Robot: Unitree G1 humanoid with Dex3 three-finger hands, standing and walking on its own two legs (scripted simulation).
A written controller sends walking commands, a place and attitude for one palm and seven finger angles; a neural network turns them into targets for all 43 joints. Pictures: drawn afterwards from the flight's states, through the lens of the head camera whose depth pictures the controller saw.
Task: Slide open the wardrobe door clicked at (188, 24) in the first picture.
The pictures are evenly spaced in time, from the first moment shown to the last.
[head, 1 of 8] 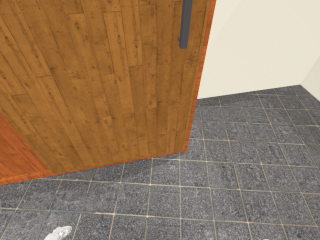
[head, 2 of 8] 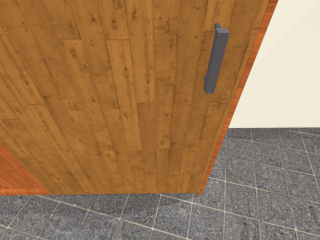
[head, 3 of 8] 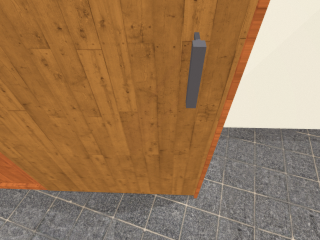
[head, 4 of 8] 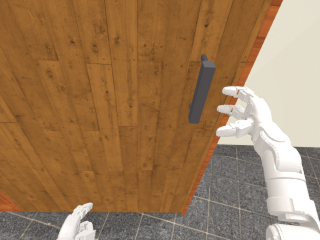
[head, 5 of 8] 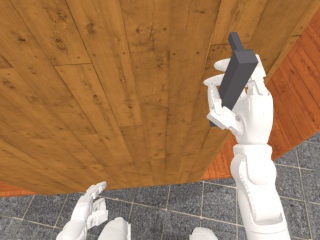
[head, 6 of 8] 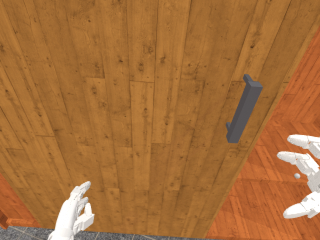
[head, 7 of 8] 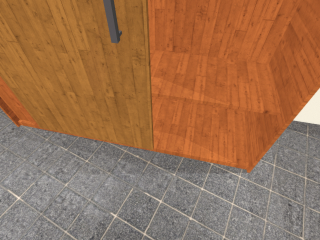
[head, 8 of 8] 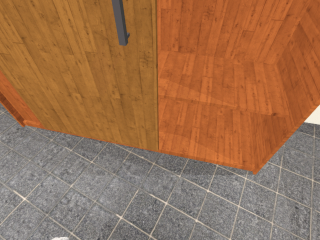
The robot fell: no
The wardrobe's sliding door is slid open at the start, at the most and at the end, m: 0.00 0.67 0.67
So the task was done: yes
